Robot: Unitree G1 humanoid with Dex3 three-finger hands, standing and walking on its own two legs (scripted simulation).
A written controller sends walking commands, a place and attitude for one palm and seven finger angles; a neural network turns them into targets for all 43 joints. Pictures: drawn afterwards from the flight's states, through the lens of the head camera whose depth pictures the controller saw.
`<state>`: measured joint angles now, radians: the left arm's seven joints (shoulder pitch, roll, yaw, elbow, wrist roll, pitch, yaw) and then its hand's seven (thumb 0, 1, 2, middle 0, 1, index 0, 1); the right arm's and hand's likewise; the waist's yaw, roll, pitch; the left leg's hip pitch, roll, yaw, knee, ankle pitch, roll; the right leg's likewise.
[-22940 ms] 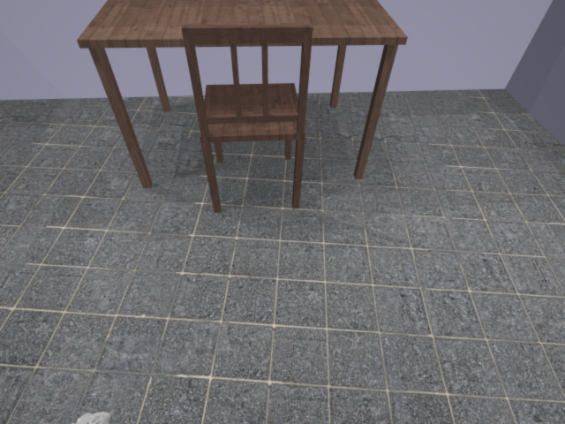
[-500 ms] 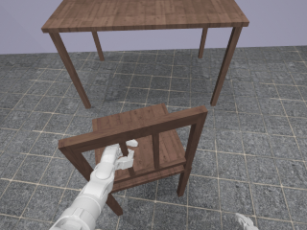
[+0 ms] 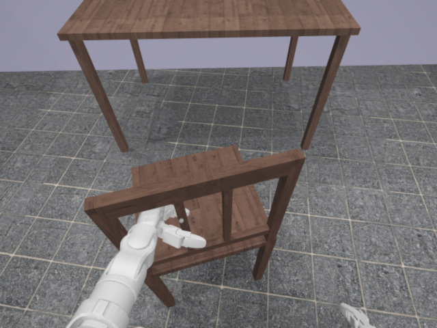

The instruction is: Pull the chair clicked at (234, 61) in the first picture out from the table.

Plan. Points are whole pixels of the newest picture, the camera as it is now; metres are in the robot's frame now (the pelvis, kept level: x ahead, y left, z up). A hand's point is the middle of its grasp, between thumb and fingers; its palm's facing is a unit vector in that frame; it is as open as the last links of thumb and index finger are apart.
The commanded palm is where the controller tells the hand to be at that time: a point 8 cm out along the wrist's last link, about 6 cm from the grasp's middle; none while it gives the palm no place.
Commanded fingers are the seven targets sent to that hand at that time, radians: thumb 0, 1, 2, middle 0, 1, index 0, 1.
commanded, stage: open the thumb and straighten the fingers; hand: left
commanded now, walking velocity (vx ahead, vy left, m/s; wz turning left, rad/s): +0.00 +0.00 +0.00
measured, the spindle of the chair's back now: (185, 227) +0.35 +0.08 -0.10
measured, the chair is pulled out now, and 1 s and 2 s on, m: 0.62 0.62 0.62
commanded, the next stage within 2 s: draw the fingers out of the gap in 0.34 s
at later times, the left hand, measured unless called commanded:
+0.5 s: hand (179, 226) +0.32 +0.09 -0.03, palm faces -0.15 -0.97 -0.16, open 17.4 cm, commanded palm +0.30 +0.14 +0.00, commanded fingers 0.00 -0.55 0.20 0.00 0.00 0.00 0.00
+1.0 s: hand (175, 271) +0.23 +0.09 -0.03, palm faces -0.15 -0.97 -0.17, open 17.5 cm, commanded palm +0.21 +0.13 +0.00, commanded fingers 0.00 -0.55 0.20 0.00 0.00 0.00 0.00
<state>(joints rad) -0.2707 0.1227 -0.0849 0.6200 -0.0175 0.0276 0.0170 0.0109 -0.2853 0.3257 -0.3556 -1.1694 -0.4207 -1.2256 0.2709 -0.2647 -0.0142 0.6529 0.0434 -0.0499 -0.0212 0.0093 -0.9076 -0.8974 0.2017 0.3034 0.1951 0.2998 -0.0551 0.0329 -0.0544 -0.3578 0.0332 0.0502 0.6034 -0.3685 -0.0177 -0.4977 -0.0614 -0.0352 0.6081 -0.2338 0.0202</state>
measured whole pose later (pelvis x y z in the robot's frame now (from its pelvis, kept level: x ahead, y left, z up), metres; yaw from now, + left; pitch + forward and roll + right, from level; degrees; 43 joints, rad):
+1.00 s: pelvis +0.00 -0.01 -0.02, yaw +3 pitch +7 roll +1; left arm 0.22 0.14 -0.20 0.04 0.01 0.17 0.01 -0.01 -0.54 0.20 0.00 0.00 0.00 0.00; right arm 0.23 -0.24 0.03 0.51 0.03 -0.11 -0.06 0.01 -0.91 -0.90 0.20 0.30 0.20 0.30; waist -0.02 0.05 -0.08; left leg -0.43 0.03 0.00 0.76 -0.45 -0.03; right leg -0.55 -0.08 -0.08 0.78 -0.34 0.01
